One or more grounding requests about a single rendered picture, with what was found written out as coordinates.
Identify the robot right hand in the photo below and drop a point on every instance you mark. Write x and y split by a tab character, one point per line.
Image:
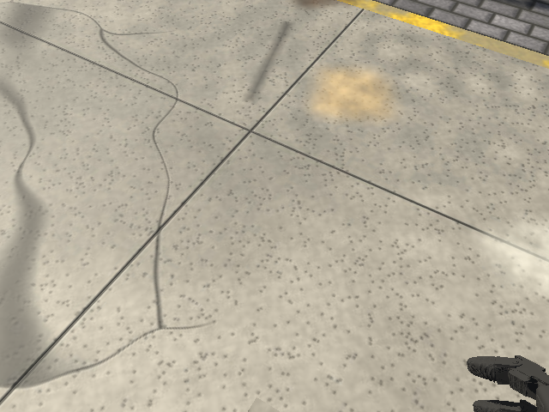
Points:
523	375

